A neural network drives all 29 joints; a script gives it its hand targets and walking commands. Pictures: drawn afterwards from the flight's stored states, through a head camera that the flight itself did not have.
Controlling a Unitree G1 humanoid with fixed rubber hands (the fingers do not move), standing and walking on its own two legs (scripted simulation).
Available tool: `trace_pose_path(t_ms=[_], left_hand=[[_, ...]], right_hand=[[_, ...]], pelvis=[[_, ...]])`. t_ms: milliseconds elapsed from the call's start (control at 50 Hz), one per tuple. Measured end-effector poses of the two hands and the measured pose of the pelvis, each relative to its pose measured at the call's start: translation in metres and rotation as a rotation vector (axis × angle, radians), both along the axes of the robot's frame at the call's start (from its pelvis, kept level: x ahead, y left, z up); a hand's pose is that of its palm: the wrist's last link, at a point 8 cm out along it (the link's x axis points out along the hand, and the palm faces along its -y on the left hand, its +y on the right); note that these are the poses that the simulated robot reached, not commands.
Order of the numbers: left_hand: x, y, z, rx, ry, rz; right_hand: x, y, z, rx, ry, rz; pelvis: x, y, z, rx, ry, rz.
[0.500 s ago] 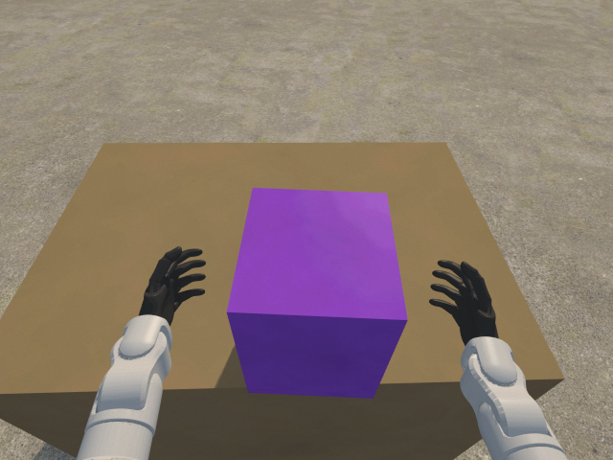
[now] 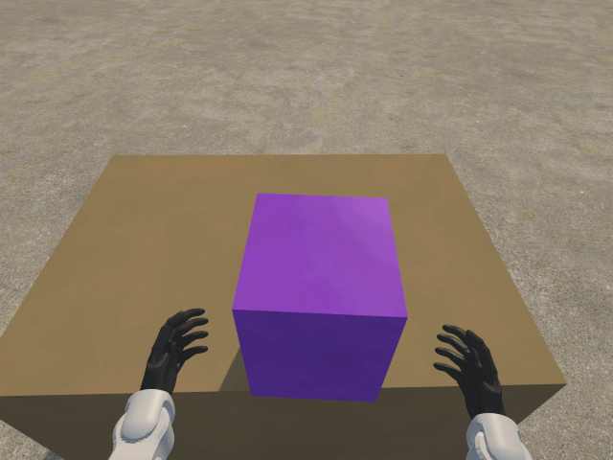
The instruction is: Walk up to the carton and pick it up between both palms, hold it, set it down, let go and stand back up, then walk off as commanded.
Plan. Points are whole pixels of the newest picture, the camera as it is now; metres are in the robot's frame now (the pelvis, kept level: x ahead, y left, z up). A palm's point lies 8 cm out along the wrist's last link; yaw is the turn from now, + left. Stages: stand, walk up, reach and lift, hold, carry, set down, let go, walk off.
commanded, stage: set down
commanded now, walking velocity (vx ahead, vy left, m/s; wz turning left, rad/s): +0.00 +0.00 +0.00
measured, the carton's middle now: (317, 299) +0.38 +0.03 -0.02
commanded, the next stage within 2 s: let go in 1.48 s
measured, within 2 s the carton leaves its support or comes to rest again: neither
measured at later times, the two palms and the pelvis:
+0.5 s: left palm (155, 423) +0.19 +0.23 -0.04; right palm (485, 444) +0.20 -0.19 -0.05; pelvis +0.01 +0.01 +0.00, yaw -1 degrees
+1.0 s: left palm (164, 432) +0.19 +0.23 -0.06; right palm out of the picture +0.18 -0.20 -0.07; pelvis +0.02 +0.00 +0.00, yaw -2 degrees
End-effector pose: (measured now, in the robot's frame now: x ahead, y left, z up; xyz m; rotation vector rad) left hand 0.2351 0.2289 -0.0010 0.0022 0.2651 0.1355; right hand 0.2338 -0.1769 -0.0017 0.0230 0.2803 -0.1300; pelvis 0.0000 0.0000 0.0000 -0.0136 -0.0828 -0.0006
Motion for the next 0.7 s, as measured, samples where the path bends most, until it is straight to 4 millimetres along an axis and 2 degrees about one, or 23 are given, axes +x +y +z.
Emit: trace_pose_path(t_ms=[60,200,560,700], left_hand=[[-0.006,0.003,-0.008,0.006,0.011,0.009],[-0.015,0.003,-0.008,0.041,-0.017,-0.018],[-0.050,0.004,-0.050,0.076,0.192,-0.005],[-0.052,0.009,-0.052,0.087,0.231,0.005]], right_hand=[[-0.004,0.000,-0.009,-0.001,0.023,0.003],[-0.011,0.005,-0.017,0.006,0.006,0.016],[-0.045,-0.016,-0.057,-0.063,0.170,0.049],[-0.056,-0.026,-0.060,-0.077,0.201,0.046]], pelvis=[[-0.002,0.000,-0.001,0.001,0.010,0.003],[-0.001,0.003,-0.002,0.000,0.004,-0.001],[0.010,0.005,-0.002,-0.003,0.001,-0.014],[0.014,0.002,-0.002,-0.004,0.006,-0.019]])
